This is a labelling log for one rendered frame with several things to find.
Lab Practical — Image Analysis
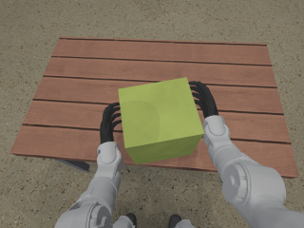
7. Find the robot right hand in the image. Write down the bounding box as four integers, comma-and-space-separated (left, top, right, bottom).
188, 81, 219, 119

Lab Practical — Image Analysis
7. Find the carton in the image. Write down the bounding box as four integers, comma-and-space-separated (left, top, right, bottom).
118, 77, 205, 165

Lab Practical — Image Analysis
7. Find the robot foot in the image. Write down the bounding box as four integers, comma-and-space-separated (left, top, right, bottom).
168, 214, 181, 228
125, 213, 137, 228

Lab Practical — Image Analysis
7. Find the robot right forearm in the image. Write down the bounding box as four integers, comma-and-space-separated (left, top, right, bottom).
202, 115, 286, 199

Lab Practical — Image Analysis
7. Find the robot left hand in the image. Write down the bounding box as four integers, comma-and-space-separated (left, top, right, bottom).
100, 102, 122, 144

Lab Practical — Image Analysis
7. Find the left robot upper arm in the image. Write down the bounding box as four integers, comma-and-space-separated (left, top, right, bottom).
55, 203, 113, 228

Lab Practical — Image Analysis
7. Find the robot left foot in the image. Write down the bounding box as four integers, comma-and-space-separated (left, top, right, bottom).
125, 213, 137, 228

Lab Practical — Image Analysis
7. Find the robot right foot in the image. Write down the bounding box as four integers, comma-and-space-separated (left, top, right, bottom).
168, 214, 181, 228

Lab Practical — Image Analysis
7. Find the robot left forearm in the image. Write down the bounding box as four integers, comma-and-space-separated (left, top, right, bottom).
54, 142, 124, 228

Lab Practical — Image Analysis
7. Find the table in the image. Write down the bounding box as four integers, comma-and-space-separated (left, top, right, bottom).
10, 36, 299, 183

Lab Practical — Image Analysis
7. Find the right robot upper arm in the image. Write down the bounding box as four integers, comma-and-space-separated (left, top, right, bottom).
221, 162, 304, 228

